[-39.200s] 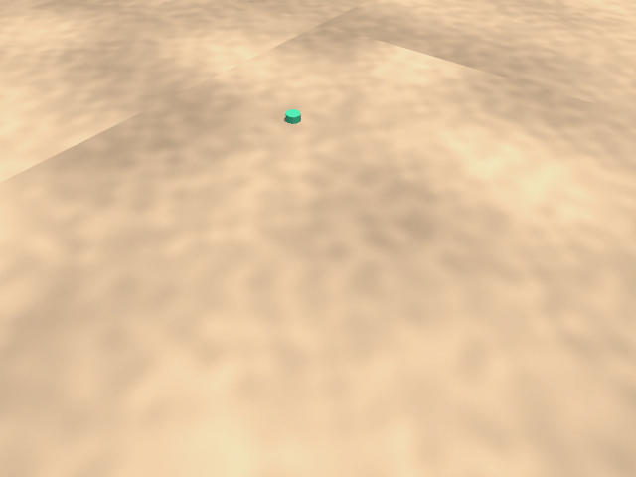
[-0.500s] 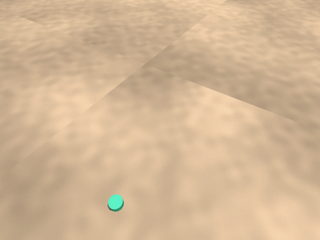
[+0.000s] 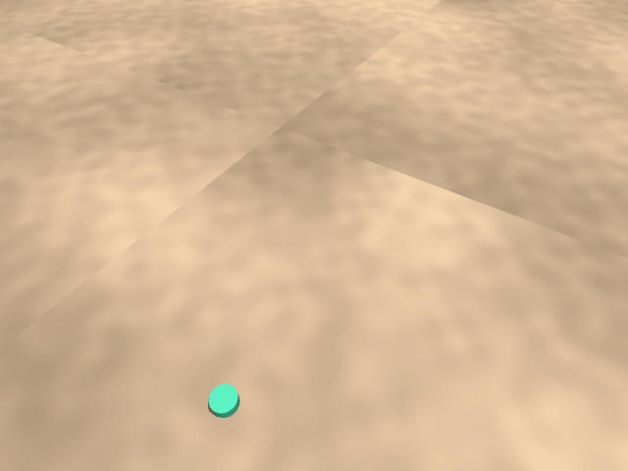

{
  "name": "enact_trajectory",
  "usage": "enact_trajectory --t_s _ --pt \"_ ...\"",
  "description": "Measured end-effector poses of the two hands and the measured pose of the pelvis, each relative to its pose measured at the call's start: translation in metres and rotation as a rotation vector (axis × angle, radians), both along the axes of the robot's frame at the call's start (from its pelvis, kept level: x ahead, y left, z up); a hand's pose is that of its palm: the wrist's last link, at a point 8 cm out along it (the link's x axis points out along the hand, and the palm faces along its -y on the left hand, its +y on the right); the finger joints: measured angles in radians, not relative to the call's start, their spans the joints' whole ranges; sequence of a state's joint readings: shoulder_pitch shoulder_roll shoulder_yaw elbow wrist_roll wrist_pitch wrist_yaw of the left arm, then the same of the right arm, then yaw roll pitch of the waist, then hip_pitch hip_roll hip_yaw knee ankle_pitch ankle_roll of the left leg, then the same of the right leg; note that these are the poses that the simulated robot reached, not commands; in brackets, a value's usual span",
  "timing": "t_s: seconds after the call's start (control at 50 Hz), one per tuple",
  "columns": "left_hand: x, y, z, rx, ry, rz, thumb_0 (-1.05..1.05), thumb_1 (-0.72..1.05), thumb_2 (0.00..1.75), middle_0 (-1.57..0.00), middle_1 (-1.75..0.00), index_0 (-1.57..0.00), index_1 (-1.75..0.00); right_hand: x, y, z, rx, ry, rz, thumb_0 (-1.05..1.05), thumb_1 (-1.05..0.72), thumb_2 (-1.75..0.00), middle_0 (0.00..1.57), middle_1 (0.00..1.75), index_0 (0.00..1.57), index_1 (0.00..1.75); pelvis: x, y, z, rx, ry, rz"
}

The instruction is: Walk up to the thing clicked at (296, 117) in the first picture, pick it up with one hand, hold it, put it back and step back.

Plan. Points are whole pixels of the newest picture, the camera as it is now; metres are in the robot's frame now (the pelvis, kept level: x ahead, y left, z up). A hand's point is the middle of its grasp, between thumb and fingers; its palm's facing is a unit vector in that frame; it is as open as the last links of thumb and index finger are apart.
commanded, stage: step back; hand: left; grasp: from above
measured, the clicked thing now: (224, 400) +0.48 +0.27 -0.76
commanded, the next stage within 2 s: none
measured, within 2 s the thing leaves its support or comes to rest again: neither
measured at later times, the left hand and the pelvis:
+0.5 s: hand out of the picture +0.07 +0.32 -0.18, palm faces -0.04 -0.94 -0.33, open 7.3 cm; pelvis -0.07 +0.07 -0.01, yaw -1 degrees
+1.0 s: hand out of the picture -0.06 +0.31 -0.15, palm faces -0.05 -0.92 -0.40, open 7.4 cm; pelvis -0.18 +0.06 -0.01, yaw -4 degrees
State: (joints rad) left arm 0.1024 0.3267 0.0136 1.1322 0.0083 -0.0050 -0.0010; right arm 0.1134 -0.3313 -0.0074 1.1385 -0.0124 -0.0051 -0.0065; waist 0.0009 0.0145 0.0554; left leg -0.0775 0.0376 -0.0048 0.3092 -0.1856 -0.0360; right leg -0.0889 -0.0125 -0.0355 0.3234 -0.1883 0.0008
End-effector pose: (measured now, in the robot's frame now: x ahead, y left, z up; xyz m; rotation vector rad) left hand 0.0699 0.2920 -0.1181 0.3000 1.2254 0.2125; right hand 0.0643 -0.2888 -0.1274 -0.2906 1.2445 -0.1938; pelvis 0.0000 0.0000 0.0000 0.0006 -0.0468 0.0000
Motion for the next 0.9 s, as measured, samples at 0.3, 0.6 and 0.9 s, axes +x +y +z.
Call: enact_trajectory --t_s 0.3,0.6,0.9 --pt "0.005 0.061 -0.022 0.032 -0.048 -0.050 0.01 0.91 0.90 -0.20 -0.30 -0.21 -0.30 -0.043 0.011 0.001 -0.103 0.032 -0.020 0.00 -0.90 -0.90 0.20 0.30 0.20 0.30 -0.043 0.046 -0.023 -0.023 0.037 -0.004" --pt "-0.030 0.080 -0.026 -0.002 -0.033 -0.096 0.01 0.91 0.90 -0.20 -0.30 -0.21 -0.30 -0.097 0.060 0.013 -0.117 -0.015 -0.068 0.01 -0.90 -0.90 0.21 0.30 0.21 0.30 -0.088 0.080 -0.016 -0.012 0.010 -0.057" --pt "-0.116 0.069 0.001 0.070 -0.060 -0.109 0.01 0.91 0.90 -0.20 -0.30 -0.21 -0.30 -0.140 0.043 -0.012 -0.021 -0.112 -0.067 0.01 -0.90 -0.90 0.21 0.30 0.21 0.30 -0.157 0.057 -0.022 0.020 -0.024 -0.091"
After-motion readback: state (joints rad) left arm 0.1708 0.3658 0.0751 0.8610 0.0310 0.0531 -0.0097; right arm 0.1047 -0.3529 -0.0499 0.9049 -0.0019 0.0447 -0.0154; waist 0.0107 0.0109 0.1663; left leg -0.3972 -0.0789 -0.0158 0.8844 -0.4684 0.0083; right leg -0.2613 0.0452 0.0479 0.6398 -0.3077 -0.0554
